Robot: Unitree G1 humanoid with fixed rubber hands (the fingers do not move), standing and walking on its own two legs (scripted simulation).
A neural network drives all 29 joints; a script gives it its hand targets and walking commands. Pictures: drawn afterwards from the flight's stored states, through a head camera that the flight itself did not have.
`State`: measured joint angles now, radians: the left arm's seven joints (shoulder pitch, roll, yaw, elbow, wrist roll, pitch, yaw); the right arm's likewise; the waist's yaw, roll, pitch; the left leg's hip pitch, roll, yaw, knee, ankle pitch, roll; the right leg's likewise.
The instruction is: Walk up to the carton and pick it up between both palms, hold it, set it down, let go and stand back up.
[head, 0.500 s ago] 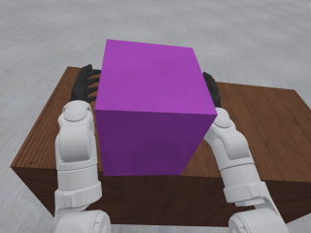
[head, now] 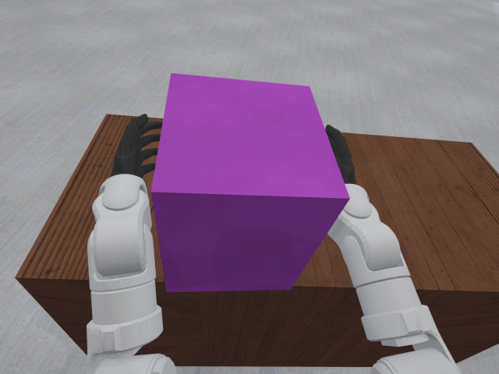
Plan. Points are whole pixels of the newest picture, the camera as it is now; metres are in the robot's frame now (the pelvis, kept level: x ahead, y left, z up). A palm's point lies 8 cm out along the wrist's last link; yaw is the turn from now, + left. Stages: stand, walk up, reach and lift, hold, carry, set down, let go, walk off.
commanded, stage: hold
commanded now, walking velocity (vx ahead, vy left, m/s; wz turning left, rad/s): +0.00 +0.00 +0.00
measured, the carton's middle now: (236, 191) +0.36 +0.02 +0.13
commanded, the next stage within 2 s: none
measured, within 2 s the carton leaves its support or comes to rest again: neither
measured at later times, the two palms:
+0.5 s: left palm (124, 171) +0.36 +0.17 +0.18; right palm (332, 171) +0.36 -0.12 +0.18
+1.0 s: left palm (130, 176) +0.35 +0.16 +0.17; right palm (336, 180) +0.35 -0.13 +0.17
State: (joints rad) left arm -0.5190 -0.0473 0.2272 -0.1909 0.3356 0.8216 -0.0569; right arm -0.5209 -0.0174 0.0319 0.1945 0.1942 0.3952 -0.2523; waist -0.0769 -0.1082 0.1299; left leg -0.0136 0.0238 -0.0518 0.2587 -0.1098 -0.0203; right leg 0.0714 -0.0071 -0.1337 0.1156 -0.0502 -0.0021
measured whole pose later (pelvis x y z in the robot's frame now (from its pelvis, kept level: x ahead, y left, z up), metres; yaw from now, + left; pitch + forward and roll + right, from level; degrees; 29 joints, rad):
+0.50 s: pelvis +0.00 +0.00 +0.00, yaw +0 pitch -6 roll -1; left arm -0.57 -0.03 0.23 -0.14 0.34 0.80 -0.03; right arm -0.58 0.00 -0.01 0.27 0.15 0.36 -0.21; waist -0.06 -0.12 0.11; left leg -0.06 0.03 -0.06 0.27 -0.11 -0.02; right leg 0.03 0.00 -0.14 0.13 -0.05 -0.01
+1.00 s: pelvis -0.01 +0.00 +0.00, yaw +0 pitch -7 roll -1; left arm -0.55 -0.05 0.23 -0.15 0.35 0.81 -0.04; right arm -0.55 -0.01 0.00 0.24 0.16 0.38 -0.22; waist -0.06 -0.12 0.13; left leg -0.04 0.02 -0.04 0.27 -0.10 -0.02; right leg 0.04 -0.01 -0.13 0.13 -0.04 0.00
